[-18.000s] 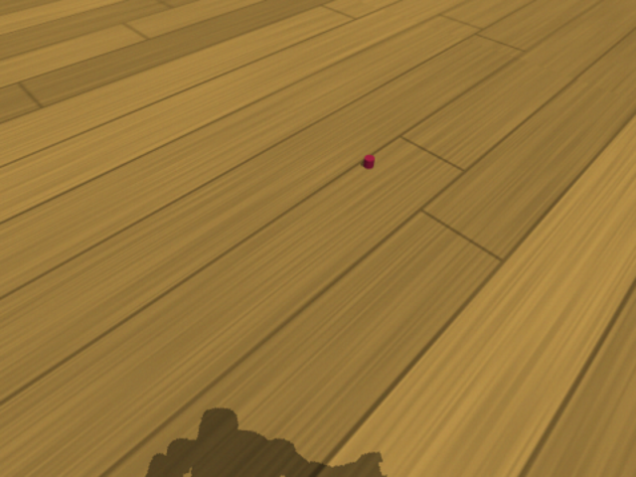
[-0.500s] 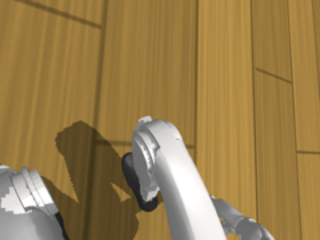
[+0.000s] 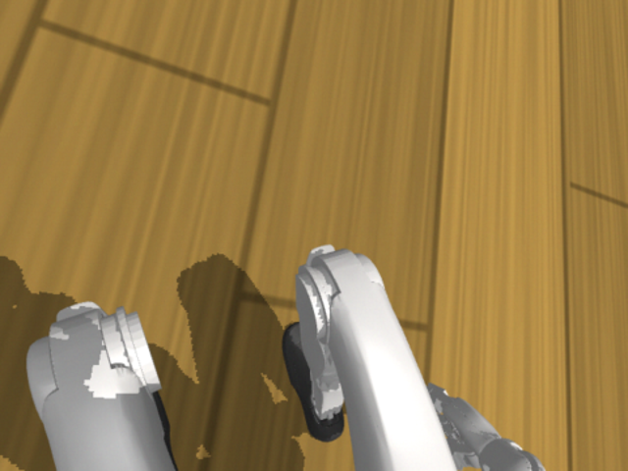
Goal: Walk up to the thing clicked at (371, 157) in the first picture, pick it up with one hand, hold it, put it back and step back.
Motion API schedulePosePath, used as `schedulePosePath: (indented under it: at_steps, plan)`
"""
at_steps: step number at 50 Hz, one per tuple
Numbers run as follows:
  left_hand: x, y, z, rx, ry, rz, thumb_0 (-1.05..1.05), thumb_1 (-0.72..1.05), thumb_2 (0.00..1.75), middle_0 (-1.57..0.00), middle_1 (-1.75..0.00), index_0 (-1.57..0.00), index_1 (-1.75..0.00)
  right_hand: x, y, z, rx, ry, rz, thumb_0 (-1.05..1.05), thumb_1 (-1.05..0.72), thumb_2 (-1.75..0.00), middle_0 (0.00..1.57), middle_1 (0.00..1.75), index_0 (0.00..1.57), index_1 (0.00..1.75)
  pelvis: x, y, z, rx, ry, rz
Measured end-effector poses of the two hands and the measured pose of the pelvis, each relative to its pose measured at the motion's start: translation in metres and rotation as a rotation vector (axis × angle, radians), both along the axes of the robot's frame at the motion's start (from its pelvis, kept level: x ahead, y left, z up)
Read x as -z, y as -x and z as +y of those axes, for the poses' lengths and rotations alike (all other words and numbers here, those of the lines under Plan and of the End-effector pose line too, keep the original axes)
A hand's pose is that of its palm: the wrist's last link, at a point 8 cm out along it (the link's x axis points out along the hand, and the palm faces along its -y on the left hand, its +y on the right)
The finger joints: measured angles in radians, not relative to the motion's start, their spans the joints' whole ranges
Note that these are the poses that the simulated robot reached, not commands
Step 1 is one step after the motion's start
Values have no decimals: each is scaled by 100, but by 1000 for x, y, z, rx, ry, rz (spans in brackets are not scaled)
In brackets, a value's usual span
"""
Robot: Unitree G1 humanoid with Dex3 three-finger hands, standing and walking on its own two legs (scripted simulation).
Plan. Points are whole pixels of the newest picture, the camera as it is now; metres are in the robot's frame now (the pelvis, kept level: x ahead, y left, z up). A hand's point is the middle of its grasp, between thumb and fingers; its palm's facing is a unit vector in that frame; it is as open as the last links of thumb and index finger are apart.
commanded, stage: settle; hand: left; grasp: from above
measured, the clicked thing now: out of the picture +0.48 +0.35 -0.21
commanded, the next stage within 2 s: lift in 0.28 s
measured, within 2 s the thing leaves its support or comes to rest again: neither
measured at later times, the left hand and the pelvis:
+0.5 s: hand out of the picture +0.45 +0.33 -0.12, palm faces -0.44 -0.10 -0.89, open 7.0 cm; pelvis -0.01 -0.01 +0.02, yaw +4 degrees
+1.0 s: hand out of the picture +0.39 +0.34 +0.01, palm faces -0.43 -0.13 -0.90, open 6.9 cm; pelvis -0.01 -0.01 +0.11, yaw +7 degrees
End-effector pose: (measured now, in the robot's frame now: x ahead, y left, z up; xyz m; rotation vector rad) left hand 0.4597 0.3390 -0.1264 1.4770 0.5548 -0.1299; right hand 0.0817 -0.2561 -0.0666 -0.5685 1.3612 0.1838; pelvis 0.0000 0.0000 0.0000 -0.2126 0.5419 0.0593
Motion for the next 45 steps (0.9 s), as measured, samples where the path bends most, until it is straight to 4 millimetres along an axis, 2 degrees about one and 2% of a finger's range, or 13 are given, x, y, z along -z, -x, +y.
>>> schedulePosePath:
  at_steps: [9,23,30,37,45]
  plan:
    - [-31,3,-2,28,0,20,0,37,25,-85,-55,-95,-46,3,-2,-4,58,-5,-16,0,-91,-89,20,30,20,30,-8,3,-3,-18,-23,16]
    - [-60,3,-5,39,-3,28,-1,36,27,-85,-56,-94,-47,-5,18,-17,137,53,20,0,-91,-89,20,30,20,30,-20,8,-8,-31,-45,28]
    - [-78,11,-6,21,13,38,0,38,26,-81,-59,-92,-49,-12,23,-18,183,57,29,0,-91,-90,20,30,21,30,-32,9,-8,-43,-53,46]
    - [-108,29,-2,18,11,48,1,40,26,-78,-62,-90,-51,-20,11,-16,212,34,6,0,-91,-90,20,30,21,30,-51,9,-9,-56,-68,61]
    - [-158,52,1,18,19,28,1,41,25,-76,-64,-89,-52,-42,-18,-9,207,1,-77,0,-91,-90,20,30,21,30,-81,11,-8,-65,-78,59]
